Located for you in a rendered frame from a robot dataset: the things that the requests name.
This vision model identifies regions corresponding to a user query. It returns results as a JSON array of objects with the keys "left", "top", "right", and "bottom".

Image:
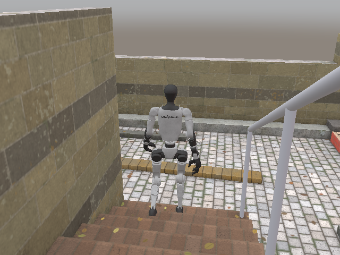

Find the left robot thigh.
[{"left": 151, "top": 148, "right": 163, "bottom": 186}]

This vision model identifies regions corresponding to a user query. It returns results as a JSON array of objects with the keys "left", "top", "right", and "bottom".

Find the robot right hand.
[{"left": 188, "top": 158, "right": 201, "bottom": 175}]

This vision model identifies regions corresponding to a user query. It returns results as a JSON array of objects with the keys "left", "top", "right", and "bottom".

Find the right robot upper arm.
[{"left": 182, "top": 107, "right": 193, "bottom": 139}]

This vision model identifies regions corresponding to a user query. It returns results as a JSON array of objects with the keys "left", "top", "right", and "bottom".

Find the robot torso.
[{"left": 158, "top": 105, "right": 183, "bottom": 159}]

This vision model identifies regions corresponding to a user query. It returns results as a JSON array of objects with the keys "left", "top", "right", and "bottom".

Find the left robot upper arm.
[{"left": 146, "top": 107, "right": 159, "bottom": 135}]

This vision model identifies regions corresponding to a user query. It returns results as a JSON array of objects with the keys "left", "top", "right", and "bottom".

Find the left robot forearm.
[{"left": 143, "top": 128, "right": 151, "bottom": 145}]

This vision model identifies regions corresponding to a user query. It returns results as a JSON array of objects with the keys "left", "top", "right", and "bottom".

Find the right robot forearm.
[{"left": 188, "top": 131, "right": 199, "bottom": 159}]

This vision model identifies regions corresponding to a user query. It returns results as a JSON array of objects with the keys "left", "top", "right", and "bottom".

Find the robot left hand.
[{"left": 143, "top": 142, "right": 156, "bottom": 152}]

